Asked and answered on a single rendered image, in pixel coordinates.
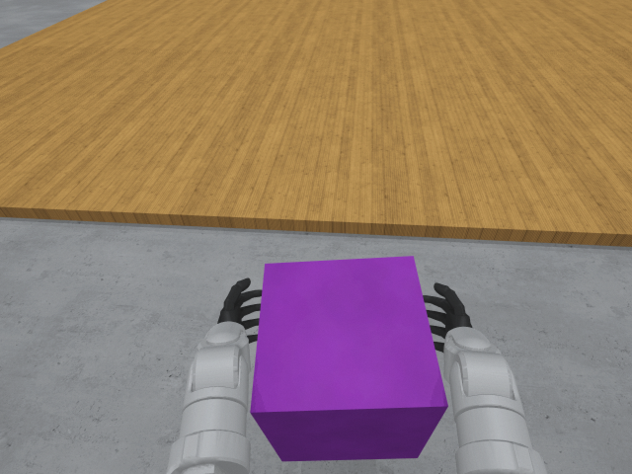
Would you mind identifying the robot left hand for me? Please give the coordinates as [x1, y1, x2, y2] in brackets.
[217, 278, 262, 344]

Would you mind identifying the left robot forearm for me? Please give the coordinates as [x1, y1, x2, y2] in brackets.
[166, 321, 251, 474]

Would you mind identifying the robot right hand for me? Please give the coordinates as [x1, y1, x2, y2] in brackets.
[423, 282, 472, 352]

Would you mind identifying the right robot forearm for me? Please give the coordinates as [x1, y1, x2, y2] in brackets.
[443, 327, 547, 474]

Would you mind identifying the carton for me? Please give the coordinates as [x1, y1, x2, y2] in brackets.
[250, 256, 448, 461]

